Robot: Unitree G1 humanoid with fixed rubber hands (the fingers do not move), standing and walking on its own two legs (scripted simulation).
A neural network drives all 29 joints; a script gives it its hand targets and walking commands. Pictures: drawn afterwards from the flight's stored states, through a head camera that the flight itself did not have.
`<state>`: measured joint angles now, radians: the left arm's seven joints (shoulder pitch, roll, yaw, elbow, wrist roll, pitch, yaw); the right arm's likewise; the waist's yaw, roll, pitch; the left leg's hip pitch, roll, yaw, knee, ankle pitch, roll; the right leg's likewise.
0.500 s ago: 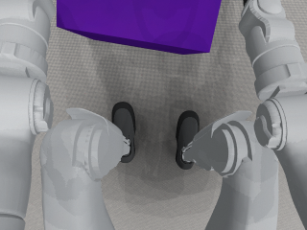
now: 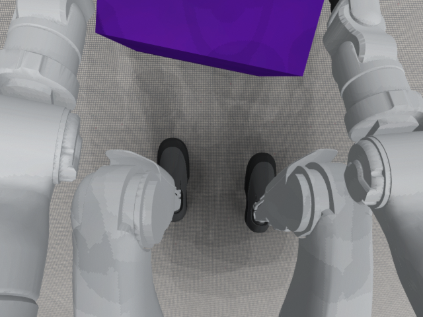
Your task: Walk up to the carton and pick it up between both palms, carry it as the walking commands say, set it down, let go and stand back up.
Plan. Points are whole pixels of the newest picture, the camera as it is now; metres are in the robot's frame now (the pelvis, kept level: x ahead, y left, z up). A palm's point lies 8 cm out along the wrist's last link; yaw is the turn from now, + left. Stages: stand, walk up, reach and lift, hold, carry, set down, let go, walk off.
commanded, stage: reach and lift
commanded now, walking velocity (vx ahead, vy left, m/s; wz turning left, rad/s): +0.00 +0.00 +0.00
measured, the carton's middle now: out of the picture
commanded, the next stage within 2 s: none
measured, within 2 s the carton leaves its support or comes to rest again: leaves its support in 0.52 s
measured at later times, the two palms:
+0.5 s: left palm out of the picture +0.55 +0.21 -0.17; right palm out of the picture +0.55 -0.14 -0.17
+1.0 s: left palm out of the picture +0.56 +0.21 -0.09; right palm out of the picture +0.55 -0.14 -0.09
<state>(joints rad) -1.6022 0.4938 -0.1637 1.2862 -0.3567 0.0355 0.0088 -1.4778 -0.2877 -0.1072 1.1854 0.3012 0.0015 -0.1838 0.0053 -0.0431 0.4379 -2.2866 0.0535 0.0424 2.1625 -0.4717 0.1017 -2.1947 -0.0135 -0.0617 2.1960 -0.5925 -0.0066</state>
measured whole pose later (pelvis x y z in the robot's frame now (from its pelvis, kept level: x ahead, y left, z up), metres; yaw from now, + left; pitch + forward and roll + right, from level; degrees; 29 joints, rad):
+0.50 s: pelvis +0.00 -0.01 -0.02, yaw +0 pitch +34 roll -3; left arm -1.54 0.48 -0.05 1.18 -0.22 0.17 0.00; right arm -1.43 -0.27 -0.19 1.06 0.22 0.16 -0.18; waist 0.01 -0.06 0.38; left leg -2.33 0.05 0.02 2.21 -0.48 0.08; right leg -2.25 0.03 -0.07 2.25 -0.59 -0.01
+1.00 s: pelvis +0.01 -0.01 +0.02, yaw +1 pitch +39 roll -4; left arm -1.42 0.39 0.10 1.04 -0.03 0.28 -0.02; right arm -1.25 -0.14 -0.41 0.84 0.04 0.26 -0.18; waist 0.00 -0.04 0.15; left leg -2.29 0.01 0.00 2.08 -0.48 0.05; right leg -2.20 0.05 -0.05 2.12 -0.61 0.01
